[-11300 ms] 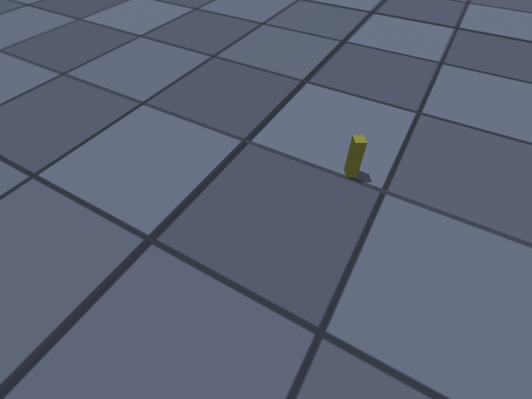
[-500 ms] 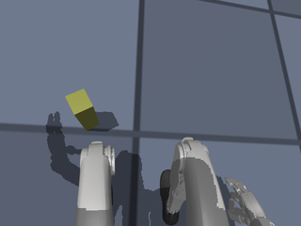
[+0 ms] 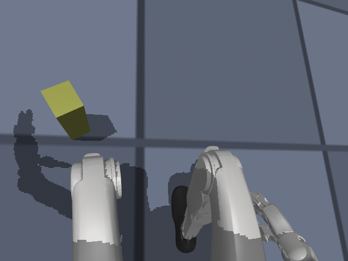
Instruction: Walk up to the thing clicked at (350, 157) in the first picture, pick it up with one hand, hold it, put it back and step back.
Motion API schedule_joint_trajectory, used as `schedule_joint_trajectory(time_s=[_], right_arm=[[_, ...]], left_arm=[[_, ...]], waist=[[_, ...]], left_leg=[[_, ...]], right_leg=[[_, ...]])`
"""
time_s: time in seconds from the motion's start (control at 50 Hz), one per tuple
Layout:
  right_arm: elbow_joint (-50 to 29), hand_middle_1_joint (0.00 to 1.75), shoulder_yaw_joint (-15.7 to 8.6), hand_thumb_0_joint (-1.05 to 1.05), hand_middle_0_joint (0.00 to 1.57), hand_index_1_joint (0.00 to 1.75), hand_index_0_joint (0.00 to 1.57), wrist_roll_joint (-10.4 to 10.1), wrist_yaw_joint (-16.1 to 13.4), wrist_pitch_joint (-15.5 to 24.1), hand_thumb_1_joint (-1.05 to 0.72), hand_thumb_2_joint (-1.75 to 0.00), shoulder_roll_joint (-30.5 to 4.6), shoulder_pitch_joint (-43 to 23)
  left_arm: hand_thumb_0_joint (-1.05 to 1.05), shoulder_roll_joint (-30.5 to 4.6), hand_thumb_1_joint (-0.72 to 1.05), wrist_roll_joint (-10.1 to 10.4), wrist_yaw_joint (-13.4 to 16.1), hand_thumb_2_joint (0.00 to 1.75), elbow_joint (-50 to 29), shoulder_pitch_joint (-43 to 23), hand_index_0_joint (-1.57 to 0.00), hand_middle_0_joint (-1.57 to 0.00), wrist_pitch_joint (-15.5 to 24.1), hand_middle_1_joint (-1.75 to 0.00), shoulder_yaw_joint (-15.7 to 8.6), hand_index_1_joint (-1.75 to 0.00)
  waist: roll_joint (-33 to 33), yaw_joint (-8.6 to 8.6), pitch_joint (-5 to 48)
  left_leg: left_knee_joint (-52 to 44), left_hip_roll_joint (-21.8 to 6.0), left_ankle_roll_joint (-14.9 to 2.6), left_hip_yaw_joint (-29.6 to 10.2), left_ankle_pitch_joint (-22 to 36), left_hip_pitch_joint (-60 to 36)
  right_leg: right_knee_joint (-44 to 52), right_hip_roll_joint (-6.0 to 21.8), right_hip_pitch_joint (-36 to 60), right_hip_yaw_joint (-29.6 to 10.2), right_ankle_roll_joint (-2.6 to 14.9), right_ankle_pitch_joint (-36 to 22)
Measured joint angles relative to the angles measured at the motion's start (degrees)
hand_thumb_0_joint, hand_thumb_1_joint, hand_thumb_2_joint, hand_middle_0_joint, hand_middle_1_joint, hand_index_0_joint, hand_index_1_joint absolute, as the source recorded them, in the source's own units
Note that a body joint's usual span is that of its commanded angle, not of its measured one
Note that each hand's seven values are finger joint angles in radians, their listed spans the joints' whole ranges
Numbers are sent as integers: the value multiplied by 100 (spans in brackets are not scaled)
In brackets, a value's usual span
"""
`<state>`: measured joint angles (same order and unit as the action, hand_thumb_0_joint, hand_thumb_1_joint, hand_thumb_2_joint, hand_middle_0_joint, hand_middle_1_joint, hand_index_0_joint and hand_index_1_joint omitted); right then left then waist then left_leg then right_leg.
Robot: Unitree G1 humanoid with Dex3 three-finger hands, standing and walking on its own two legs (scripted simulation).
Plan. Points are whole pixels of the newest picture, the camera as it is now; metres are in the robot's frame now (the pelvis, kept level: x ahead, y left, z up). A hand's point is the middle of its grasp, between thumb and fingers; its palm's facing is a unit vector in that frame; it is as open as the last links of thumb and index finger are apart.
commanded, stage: approach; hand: left
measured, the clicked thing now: (70, 115) +0.45 +0.23 -0.22
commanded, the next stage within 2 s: close in in 0.14 s
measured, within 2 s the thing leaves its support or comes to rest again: neither
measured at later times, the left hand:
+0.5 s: hand (38, 122) +0.42 +0.29 -0.20, palm faces +0.18 -0.98 +0.05, open 17.5 cm
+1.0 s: hand (62, 126) +0.42 +0.24 -0.21, palm faces +0.18 -0.98 +0.03, open 17.6 cm
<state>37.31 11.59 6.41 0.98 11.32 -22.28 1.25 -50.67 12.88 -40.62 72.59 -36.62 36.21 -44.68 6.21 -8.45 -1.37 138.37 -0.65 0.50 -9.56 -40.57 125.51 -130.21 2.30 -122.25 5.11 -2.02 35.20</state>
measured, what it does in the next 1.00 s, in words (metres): lowers itself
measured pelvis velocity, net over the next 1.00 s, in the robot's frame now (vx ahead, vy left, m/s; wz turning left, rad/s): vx -0.02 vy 0.02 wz -0.10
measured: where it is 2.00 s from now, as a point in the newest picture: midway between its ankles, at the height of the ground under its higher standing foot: (144, 240)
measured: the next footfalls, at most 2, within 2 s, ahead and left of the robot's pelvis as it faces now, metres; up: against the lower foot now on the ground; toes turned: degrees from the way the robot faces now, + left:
none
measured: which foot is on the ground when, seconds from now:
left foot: down 0.00-1.00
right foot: down 0.00-1.00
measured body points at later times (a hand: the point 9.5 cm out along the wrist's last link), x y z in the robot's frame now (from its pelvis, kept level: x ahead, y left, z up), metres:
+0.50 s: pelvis -0.01 +0.01 -0.05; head +0.22 +0.16 +0.30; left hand +0.40 +0.34 -0.20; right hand +0.14 -0.25 -0.10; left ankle +0.08 +0.12 -0.31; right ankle +0.13 -0.13 -0.31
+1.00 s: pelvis -0.02 +0.02 -0.06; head +0.21 +0.17 +0.30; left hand +0.40 +0.29 -0.21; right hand +0.13 -0.25 -0.09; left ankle +0.08 +0.12 -0.31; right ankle +0.13 -0.13 -0.31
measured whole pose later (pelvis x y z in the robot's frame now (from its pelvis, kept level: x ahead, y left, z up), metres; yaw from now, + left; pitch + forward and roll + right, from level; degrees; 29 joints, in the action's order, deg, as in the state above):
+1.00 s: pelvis -0.02 +0.02 -0.06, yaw -6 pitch +12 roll -17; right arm 33.5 25.4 19.4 9.0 2.0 -21.8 -7.5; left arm -41.3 6.0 -6.8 80.4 -34.0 63.3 -28.0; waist 13.5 -14.0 -14.7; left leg 152.1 0.2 0.0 -18.9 -40.1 126.3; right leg -136.3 -0.7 -119.0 11.6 -3.9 31.4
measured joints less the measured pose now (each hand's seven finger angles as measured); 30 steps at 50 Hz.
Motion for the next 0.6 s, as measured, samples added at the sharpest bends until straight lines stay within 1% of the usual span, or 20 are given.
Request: schedule_joint_trajectory(time_s=[0.08,0.14,0.22,0.26,0.3,0.36,0.44,0.5,0.56,0.6], right_arm=[[-38,31,227,1,21,30,21,188,77,-129,-87,-89,21,-215],[-68,31,394,1,21,30,21,330,131,-246,-87,-89,32,-327],[-66,31,607,1,21,30,21,477,189,-367,-88,-89,45,-418],[-62,31,708,1,21,30,21,547,227,-417,-88,-89,55,-457],[-58,31,803,1,21,30,21,622,264,-454,-88,-89,64,-501],[-74,31,938,1,21,30,21,726,328,-511,-89,-89,77,-574],[-134,31,1089,1,21,30,21,846,425,-586,-90,-89,91,-642],[-193,31,1135,1,21,30,21,928,496,-639,-90,-89,92,-655],[-234,31,1142,0,21,30,21,999,560,-700,-90,-89,77,-658],[-252,31,1150,0,21,30,21,1044,601,-742,-91,-89,57,-668]], left_arm=[[-1,2,-46,-150,157,13,124,4,-6,-8,316,-15,-9,-17],[-1,-6,-47,-175,278,13,187,55,-6,-8,579,-16,14,-17],[-1,50,-50,-155,498,12,355,65,-6,-8,876,-16,224,-17],[-1,99,-51,-127,633,12,475,77,-6,-8,1017,-17,379,-17],[-1,185,-53,-151,781,11,549,95,-6,-8,1168,-17,513,-17],[-1,316,-55,-223,1048,9,627,128,-7,-7,1401,-16,622,-16],[-1,487,-58,-290,1489,7,619,138,-8,-8,1698,-15,634,-15],[-1,579,-59,-365,1846,6,567,154,-8,-7,1868,-15,676,-14],[-1,631,-60,-454,2148,5,552,198,-8,-7,1992,-15,843,-13],[-1,673,-60,-471,2294,5,523,260,-8,-7,2058,-14,994,-13]], waist=[[160,-138,-306],[251,-215,-504],[346,-282,-698],[387,-313,-770],[418,-341,-848],[466,-394,-964],[550,-444,-1090],[590,-465,-1146],[598,-473,-1179],[594,-479,-1193]], left_leg=[[330,11,18,-151,-16,103],[543,24,21,-261,-19,163],[760,39,8,-359,-14,219],[852,35,-2,-407,-19,233],[939,35,-14,-459,-23,236],[1061,37,-31,-544,-29,223],[1193,44,-38,-663,-30,187],[1256,58,-43,-732,-14,170],[1279,66,-56,-765,14,162],[1282,66,-72,-772,36,157]], right_leg=[[-223,-38,-52,99,-15,-41],[-353,-65,-68,172,-35,-75],[-485,-96,-74,235,-59,-114],[-532,-120,-71,266,-75,-136],[-569,-142,-49,301,-99,-156],[-615,-175,4,359,-132,-185],[-650,-215,88,444,-158,-228],[-656,-231,145,498,-157,-256],[-645,-240,186,529,-141,-283],[-631,-247,209,537,-144,-303]])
